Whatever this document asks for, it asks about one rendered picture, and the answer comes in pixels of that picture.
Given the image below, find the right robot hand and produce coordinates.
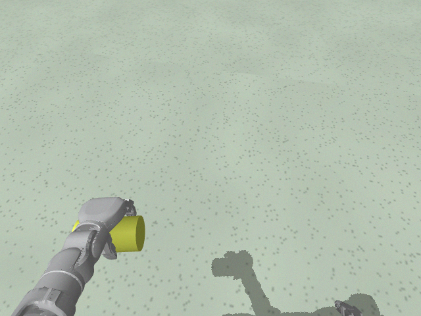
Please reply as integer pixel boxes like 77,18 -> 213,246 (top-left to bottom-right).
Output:
335,300 -> 362,316

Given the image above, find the left robot hand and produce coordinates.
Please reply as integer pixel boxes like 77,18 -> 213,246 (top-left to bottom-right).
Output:
78,197 -> 137,259

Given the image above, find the left robot arm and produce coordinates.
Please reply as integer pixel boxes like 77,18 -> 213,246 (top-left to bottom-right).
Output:
11,220 -> 109,316

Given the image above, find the can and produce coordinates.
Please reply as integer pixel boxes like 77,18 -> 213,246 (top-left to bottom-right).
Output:
72,215 -> 145,252

